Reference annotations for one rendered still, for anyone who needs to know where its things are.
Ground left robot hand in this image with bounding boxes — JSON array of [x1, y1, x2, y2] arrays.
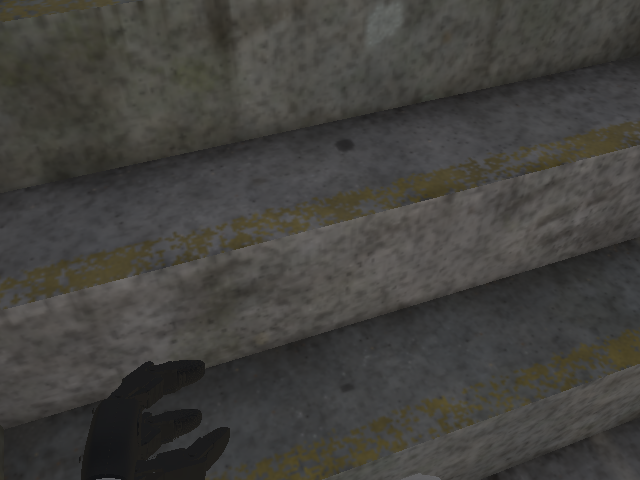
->
[[79, 360, 230, 480]]

